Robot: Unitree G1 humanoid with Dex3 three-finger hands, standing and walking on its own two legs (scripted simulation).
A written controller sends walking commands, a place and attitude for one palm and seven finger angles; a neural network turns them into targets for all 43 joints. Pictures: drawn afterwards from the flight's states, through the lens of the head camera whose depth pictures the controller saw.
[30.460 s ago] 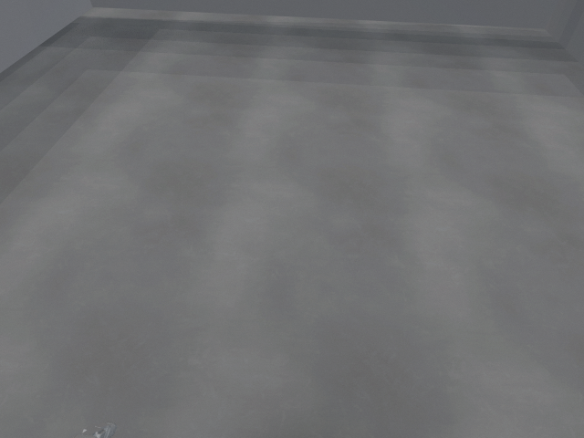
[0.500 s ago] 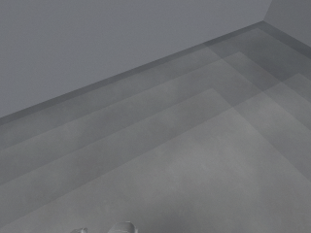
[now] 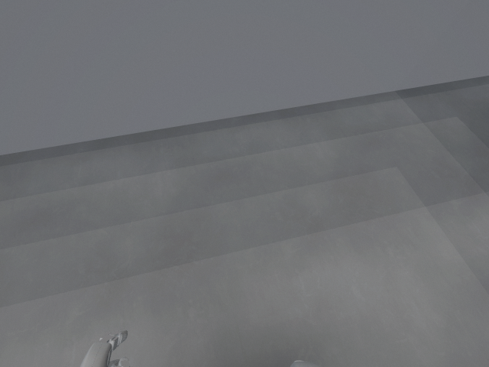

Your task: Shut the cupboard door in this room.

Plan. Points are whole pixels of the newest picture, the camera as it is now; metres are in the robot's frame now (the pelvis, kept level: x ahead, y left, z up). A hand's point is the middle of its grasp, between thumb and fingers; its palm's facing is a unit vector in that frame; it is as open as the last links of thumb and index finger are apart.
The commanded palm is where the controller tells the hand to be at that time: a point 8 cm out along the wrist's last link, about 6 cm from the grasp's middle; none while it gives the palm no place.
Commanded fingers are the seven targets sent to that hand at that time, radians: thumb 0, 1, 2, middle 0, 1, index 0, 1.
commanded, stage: walk to a spot facing it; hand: left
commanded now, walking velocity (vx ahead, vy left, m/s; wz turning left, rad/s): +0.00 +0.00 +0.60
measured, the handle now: out of the picture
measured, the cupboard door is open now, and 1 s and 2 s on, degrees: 78 78 78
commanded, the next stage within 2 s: turn to face it in 1.86 s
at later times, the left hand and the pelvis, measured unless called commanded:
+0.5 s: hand out of the picture -0.07 +0.18 -0.16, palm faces +0.40 -0.88 -0.26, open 7.4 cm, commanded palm none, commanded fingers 0.00 0.90 0.90 -0.20 -0.30 -0.20 -0.30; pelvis +0.05 +0.01 +0.00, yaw +22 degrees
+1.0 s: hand (72, 306) +0.24 +0.35 -0.15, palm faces +0.47 -0.87 -0.17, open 7.4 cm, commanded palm none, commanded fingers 0.00 0.90 0.90 -0.20 -0.30 -0.20 -0.30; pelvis +0.21 +0.13 +0.00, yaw +32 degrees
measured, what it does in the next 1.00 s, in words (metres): walks ahead, turning left: right foot, then left foot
